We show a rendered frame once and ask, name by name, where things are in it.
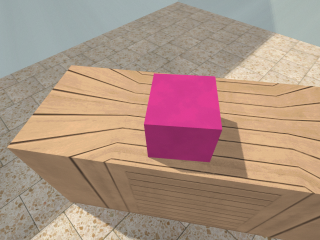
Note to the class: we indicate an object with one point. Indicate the pedestal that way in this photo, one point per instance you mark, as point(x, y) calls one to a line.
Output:
point(87, 140)

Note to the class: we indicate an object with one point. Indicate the carton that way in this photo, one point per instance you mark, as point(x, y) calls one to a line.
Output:
point(183, 120)

